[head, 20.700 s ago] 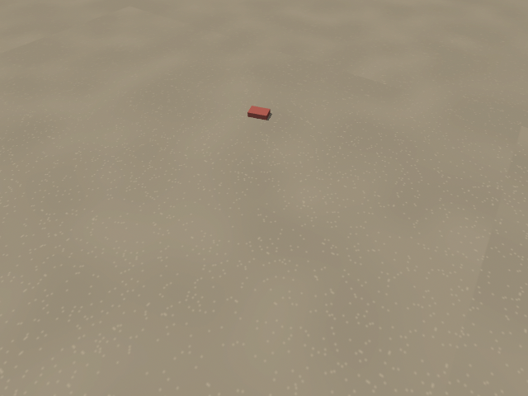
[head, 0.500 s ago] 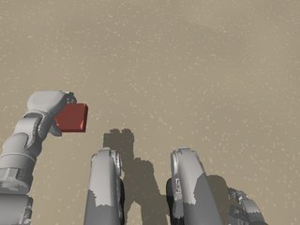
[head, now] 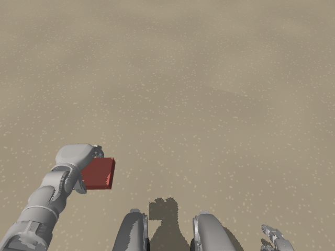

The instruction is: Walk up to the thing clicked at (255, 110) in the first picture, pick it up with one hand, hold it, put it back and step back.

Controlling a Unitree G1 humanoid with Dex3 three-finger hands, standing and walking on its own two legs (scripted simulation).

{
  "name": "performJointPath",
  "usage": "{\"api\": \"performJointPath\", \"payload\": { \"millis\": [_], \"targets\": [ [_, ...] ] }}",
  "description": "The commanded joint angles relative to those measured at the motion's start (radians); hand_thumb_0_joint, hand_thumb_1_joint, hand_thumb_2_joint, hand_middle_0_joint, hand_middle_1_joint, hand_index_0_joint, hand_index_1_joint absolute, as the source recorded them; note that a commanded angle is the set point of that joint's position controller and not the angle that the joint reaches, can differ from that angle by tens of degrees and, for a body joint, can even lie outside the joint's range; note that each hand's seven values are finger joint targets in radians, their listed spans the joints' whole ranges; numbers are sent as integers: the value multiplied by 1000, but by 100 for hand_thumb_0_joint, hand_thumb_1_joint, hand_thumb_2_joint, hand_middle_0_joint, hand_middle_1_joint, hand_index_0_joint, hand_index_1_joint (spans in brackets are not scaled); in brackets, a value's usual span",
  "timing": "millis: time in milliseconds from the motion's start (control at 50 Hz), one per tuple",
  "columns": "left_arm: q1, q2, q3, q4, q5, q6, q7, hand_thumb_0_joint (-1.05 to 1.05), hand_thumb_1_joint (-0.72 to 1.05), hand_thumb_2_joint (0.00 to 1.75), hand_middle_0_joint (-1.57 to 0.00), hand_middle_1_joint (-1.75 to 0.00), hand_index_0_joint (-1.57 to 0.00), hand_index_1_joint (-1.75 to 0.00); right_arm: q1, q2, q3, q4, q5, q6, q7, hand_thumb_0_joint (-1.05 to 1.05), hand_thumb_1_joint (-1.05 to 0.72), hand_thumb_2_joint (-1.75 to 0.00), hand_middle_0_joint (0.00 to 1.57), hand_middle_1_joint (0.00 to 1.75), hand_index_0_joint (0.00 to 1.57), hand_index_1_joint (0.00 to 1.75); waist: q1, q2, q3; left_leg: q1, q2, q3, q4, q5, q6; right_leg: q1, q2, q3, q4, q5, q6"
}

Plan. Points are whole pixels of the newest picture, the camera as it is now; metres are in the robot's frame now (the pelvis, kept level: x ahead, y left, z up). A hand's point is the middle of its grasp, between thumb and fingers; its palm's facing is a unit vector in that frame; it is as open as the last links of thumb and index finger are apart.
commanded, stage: lift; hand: left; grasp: from above
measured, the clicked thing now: (89, 173) +0.34 +0.24 -0.11
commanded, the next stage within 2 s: hold in 0.46 s
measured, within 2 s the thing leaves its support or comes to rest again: neither
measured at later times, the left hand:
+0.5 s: hand (80, 149) +0.35 +0.23 +0.01, palm faces -0.46 -0.04 -0.89, open 10.8 cm
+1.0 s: hand (76, 135) +0.37 +0.22 +0.06, palm faces -0.47 -0.02 -0.88, open 10.8 cm
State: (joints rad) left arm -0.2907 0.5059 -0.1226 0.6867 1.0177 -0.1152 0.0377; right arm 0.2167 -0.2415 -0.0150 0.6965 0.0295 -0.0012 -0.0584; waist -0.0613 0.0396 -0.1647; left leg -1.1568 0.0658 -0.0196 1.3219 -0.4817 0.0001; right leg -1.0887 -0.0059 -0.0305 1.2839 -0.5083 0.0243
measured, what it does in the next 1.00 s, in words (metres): rises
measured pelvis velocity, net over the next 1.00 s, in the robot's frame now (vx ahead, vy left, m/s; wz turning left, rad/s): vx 0.07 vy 0.00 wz -0.01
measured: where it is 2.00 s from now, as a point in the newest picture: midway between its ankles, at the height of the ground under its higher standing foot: outside the picture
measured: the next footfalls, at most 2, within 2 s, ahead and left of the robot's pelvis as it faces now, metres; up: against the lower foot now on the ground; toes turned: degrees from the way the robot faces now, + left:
none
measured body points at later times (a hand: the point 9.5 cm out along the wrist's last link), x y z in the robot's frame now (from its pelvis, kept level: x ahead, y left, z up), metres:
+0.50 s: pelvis +0.04 +0.00 +0.08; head +0.09 +0.00 +0.53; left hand +0.37 +0.23 +0.06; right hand +0.14 -0.27 -0.04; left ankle +0.08 +0.12 -0.61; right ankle +0.06 -0.14 -0.61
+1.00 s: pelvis +0.07 +0.00 +0.11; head +0.09 -0.01 +0.56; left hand +0.39 +0.22 +0.11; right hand +0.18 -0.26 -0.01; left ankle +0.08 +0.12 -0.61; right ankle +0.06 -0.14 -0.61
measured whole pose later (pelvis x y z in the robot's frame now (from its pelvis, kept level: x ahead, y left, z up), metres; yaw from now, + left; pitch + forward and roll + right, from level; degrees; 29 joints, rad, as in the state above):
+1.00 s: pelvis +0.07 +0.00 +0.11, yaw -1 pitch +6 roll +0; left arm -0.25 0.44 -0.18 0.67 1.02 -0.10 -0.01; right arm 0.23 -0.25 -0.04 0.69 0.05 0.06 -0.05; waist -0.02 0.03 -0.07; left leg -0.48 0.04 0.06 0.70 -0.33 0.00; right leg -0.45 -0.02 0.02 0.68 -0.35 0.03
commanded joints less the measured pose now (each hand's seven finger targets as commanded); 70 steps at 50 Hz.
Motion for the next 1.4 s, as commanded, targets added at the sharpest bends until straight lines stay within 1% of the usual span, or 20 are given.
{"api": "performJointPath", "payload": {
  "millis": [0, 80, 140, 160, 200, 240, 260, 360, 400, 440, 480, 580, 640, 800, 940, 1100, 1220, 1300, 1340, 1380],
  "targets": [
    [-326, 189, 78, -143, 11, -12, 70, 0, 64, 67, -103, -50, -102, -52, 17, -150, -61, -87, 5, -48, -14, 0, -90, -90, 20, 30, 20, 30, -9, 68, -278, 383, -47, -24, -321, -30, 7, 178, 49, 15, -297, 22, -42],
    [-333, 161, 56, -103, 17, -5, 94, 0, 63, 73, -106, -49, -102, -53, 33, -148, -64, -78, 7, -53, -9, 0, -90, -90, 20, 30, 20, 30, -12, 48, -264, 460, -55, -1, -368, 61, 6, 259, 49, 19, -362, 93, -39],
    [-343, 170, 64, -95, 18, 6, 106, 0, 66, 71, -106, -50, -104, -52, 41, -152, -71, -70, 7, -53, -7, 0, -90, -90, 20, 30, 20, 30, -3, 33, -261, 504, -60, 10, -404, 121, 7, 325, 46, 30, -413, 150, -34],
    [-331, 141, 36, -81, 17, 13, 106, 0, 66, 72, -107, -49, -104, -52, 35, -148, -68, -75, 9, -53, -5, 0, -90, -90, 20, 30, 20, 30, -5, 20, -244, 522, -62, 12, -417, 136, 8, 339, 46, 31, -430, 164, -34],
    [-301, 166, 68, -53, 12, 22, 110, 0, 66, 71, -107, -48, -104, -51, 35, -152, -74, -76, 9, -52, -3, 0, -90, -90, 20, 30, 20, 30, 12, 19, -228, 548, -59, 9, -456, 147, 4, 377, 46, 28, -451, 171, -33],
    [-301, 134, 39, -54, 9, 28, 104, 0, 65, 72, -107, -48, -104, -51, 33, -148, -72, -84, 12, -48, 0, 0, -90, -90, 20, 30, 20, 30, 10, 0, -213, 570, -63, 13, -483, 157, 6, 406, 44, 31, -482, 181, -32],
    [-291, 154, 56, -50, 14, 30, 103, 0, 67, 68, -107, -48, -105, -50, 36, -152, -76, -82, 13, -47, -1, 0, -90, -90, 20, 30, 20, 30, 15, -6, -214, 584, -63, 15, -491, 176, 6, 423, 45, 34, -491, 197, -32],
    [-282, 148, 52, -80, 3, 30, 79, 0, 67, 67, -107, -47, -106, -49, 32, -148, -79, -95, 13, -42, -2, 0, -90, -90, 20, 30, 20, 30, 24, 11, -214, 660, -63, 17, -550, 234, 2, 489, 43, 34, -537, 243, -34],
    [-308, 126, 31, -103, -1, 27, 74, 0, 68, 67, -108, -48, -107, -49, 34, -144, -75, -95, 13, -38, -4, 0, -90, -90, 20, 30, 20, 30, 11, -2, -207, 683, -64, 22, -563, 255, 6, 506, 42, 40, -562, 270, -31],
    [-292, 149, 51, -97, 2, 25, 72, 0, 69, 65, -108, -48, -108, -49, 36, -147, -77, -93, 13, -35, -5, 0, -90, -90, 20, 30, 20, 30, 17, -6, -206, 696, -68, 27, -575, 274, 7, 544, 40, 43, -581, 289, -28],
    [-317, 133, 33, -113, 7, 18, 71, 0, 68, 68, -108, -49, -107, -50, 33, -144, -77, -92, 13, -32, -4, 0, -90, -90, 20, 30, 20, 30, 17, 0, -205, 722, -69, 33, -588, 290, 7, 547, 38, 44, -593, 306, -29],
    [-324, 142, 44, -137, 14, 17, 72, 0, 73, 68, -109, -50, -109, -50, 34, -150, -82, -86, 13, -22, -4, 0, -90, -90, 20, 30, 20, 30, 19, 14, -226, 792, -69, 39, -616, 368, 3, 597, 37, 45, -620, 376, -28],
    [-296, 129, 27, -114, 23, 24, 56, 0, 72, 68, -109, -49, -108, -50, 25, -149, -82, -85, 14, -12, -3, 0, -90, -90, 20, 30, 20, 30, 18, 10, -185, 808, -67, 39, -641, 382, 2, 600, 43, 39, -641, 379, -30],
    [-269, 133, 31, -158, -2, 23, 5, 0, 73, 76, -112, -51, -110, -53, -5, -150, -78, -118, 21, 8, -3, 0, -90, -90, 20, 30, 20, 30, 41, 0, -150, 833, -71, 48, -690, 396, 5, 669, 43, 38, -684, 387, -32],
    [-264, 135, 40, -215, 2, 12, -19, 0, 74, 76, -111, -53, -110, -54, -10, -148, -78, -127, 20, 22, -6, 0, -90, -90, 20, 30, 20, 30, 38, 4, -182, 886, -67, 50, -698, 483, 6, 703, 45, 37, -680, 459, -32],
    [-255, 141, 45, -235, 2, 17, -24, 0, 74, 76, -111, -52, -110, -53, -27, -152, -77, -143, 24, 38, -8, 0, -90, -90, 20, 30, 20, 30, 47, 4, -164, 912, -66, 54, -728, 488, 9, 724, 45, 35, -706, 460, -31],
    [-239, 126, 27, -238, -9, 22, -44, 0, 73, 77, -111, -51, -109, -53, -52, -144, -68, -157, 27, 46, -12, 0, -90, -90, 20, 30, 20, 30, 52, -18, -130, 912, -70, 54, -754, 446, 14, 738, 42, 37, -737, 433, -27],
    [-229, 140, 44, -243, -19, 19, -55, 0, 75, 74, -112, -51, -111, -53, -68, -145, -66, -166, 30, 50, -15, 0, -90, -90, 20, 30, 20, 30, 55, -22, -108, 921, -74, 62, -772, 408, 17, 745, 38, 41, -761, 399, -25],
    [-230, 123, 24, -250, -17, 19, -59, 0, 75, 77, -113, -52, -111, -54, -77, -140, -60, -174, 30, 50, -16, 0, -90, -90, 20, 30, 20, 30, 55, -30, -100, 920, -76, 62, -778, 401, 18, 745, 35, 44, -768, 396, -25],
    [-234, 143, 41, -260, -12, 18, -58, 0, 74, 78, -113, -52, -111, -54, -77, -140, -59, -175, 30, 51, -18, 0, -90, -90, 20, 30, 20, 30, 64, -27, -102, 922, -74, 61, -787, 398, 18, 752, 36, 42, -773, 388, -27]
  ]
}}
